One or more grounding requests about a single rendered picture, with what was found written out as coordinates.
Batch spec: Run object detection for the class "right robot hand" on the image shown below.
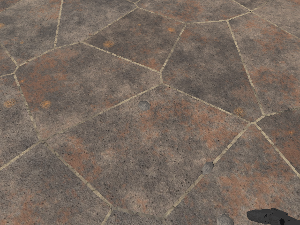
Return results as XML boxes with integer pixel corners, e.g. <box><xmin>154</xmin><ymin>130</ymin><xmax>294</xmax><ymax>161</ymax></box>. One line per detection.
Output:
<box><xmin>247</xmin><ymin>207</ymin><xmax>300</xmax><ymax>225</ymax></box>

